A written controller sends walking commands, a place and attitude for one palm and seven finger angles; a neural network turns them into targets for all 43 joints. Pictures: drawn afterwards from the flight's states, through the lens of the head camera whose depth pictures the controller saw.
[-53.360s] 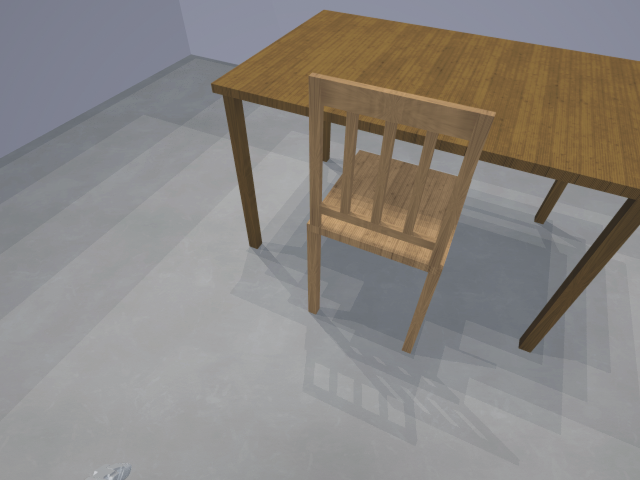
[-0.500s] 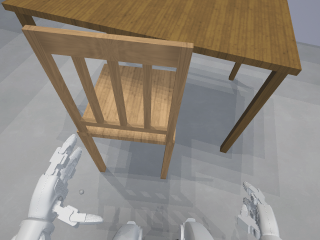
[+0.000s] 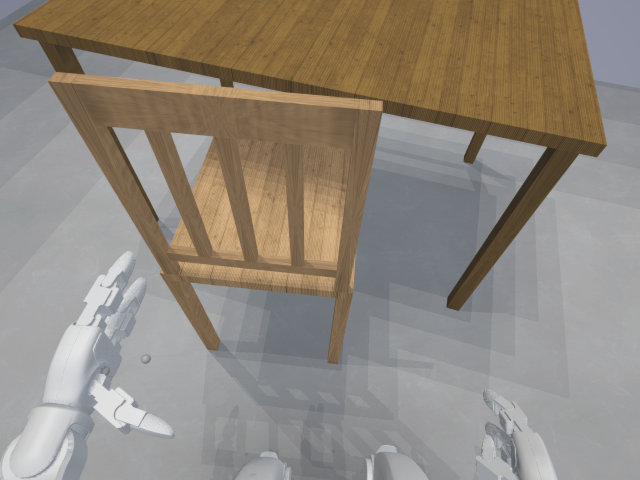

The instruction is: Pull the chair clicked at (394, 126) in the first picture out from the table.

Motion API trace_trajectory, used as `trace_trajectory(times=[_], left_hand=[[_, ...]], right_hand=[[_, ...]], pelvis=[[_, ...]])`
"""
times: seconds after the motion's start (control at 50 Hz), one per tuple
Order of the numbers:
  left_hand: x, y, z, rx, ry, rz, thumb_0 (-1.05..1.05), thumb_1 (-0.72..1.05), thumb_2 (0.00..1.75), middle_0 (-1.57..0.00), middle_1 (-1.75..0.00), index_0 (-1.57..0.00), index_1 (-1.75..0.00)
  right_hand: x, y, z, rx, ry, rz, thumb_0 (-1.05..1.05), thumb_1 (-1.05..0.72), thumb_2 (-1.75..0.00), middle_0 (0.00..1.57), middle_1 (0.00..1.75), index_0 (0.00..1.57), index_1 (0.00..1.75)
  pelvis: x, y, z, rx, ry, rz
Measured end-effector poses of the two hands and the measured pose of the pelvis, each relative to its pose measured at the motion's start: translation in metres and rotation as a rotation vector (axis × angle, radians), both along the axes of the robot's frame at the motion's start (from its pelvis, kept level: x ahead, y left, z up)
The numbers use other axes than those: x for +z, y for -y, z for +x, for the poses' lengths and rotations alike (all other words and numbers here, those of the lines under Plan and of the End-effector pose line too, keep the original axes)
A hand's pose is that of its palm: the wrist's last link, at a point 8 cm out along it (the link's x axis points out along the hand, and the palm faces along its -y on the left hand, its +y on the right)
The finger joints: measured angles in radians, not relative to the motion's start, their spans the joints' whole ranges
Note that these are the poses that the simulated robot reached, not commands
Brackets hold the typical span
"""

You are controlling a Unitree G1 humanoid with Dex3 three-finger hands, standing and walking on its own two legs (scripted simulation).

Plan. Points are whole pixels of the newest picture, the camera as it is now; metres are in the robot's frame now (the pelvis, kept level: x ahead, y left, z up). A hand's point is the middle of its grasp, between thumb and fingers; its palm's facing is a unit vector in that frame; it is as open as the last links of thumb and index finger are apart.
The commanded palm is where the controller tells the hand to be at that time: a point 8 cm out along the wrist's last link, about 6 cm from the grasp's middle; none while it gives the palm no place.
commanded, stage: raise the hand toward the chair's back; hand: left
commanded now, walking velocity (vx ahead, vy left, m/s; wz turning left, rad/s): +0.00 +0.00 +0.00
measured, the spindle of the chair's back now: (240, 207) +0.50 +0.14 +0.00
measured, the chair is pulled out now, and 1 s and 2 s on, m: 0.14 0.14 0.14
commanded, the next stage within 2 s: aim the fingers beside a spindle in 0.40 s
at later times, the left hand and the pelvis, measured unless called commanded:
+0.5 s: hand (141, 368) +0.24 +0.20 +0.05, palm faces -0.03 -1.00 -0.07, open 17.0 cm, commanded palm +0.22 +0.26 +0.04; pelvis -0.01 +0.00 +0.00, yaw +0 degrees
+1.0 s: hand (178, 342) +0.27 +0.18 +0.02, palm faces -0.07 -1.00 -0.05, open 17.0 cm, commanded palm +0.26 +0.24 +0.02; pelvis -0.01 +0.00 -0.01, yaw +0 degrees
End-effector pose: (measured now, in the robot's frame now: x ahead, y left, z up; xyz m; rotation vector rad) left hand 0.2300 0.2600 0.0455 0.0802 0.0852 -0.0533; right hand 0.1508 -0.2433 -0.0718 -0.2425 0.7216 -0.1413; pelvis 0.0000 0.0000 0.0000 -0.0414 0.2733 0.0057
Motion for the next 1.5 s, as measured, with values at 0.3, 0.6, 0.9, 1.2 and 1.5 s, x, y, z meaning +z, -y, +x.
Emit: trace_trajectory(times=[0.3, 0.6, 0.9, 1.2, 1.5], left_hand=[[-0.002, 0.002, -0.007, 0.015, 0.03, -0.007, -0.01, -0.5, 0.3, -0.06, -0.08, -0.06, -0.08], [-0.001, 0.003, -0.011, 0.011, 0.04, -0.014, -0.01, -0.5, 0.3, -0.06, -0.08, -0.06, -0.08], [-0.012, 0.022, 0.025, -0.018, 0.055, -0.028, -0.01, -0.5, 0.3, -0.06, -0.08, -0.06, -0.08], [-0.026, 0.037, 0.044, -0.033, 0.068, -0.039, -0.01, -0.5, 0.3, -0.06, -0.08, -0.06, -0.08], [-0.036, 0.045, 0.061, -0.031, 0.075, -0.049, -0.01, -0.5, 0.3, -0.06, -0.08, -0.06, -0.08]], right_hand=[[0.005, 0.002, 0.0, 0.012, 0.016, -0.012, 0.02, -0.9, -0.9, 0.2, 0.3, 0.2, 0.3], [0.004, -0.009, 0.007, 0.045, 0.046, 0.005, 0.01, -0.9, -0.9, 0.2, 0.3, 0.2, 0.3], [-0.01, 0.001, -0.013, 0.011, -0.028, -0.007, 0.01, -0.9, -0.9, 0.2, 0.3, 0.2, 0.3], [-0.025, 0.005, -0.014, 0.011, -0.072, -0.01, 0.01, -0.9, -0.9, 0.2, 0.3, 0.2, 0.3], [-0.035, 0.004, -0.016, 0.012, -0.107, -0.001, 0.01, -0.9, -0.9, 0.2, 0.3, 0.2, 0.3]], pelvis=[[0.0, 0.0, -0.004, -0.001, 0.005, 0.003], [-0.002, -0.001, -0.008, 0.006, 0.007, 0.001], [-0.008, 0.001, -0.009, -0.007, -0.026, 0.008], [-0.016, 0.002, -0.009, -0.008, -0.057, 0.011], [-0.022, 0.002, -0.011, -0.011, -0.078, 0.012]])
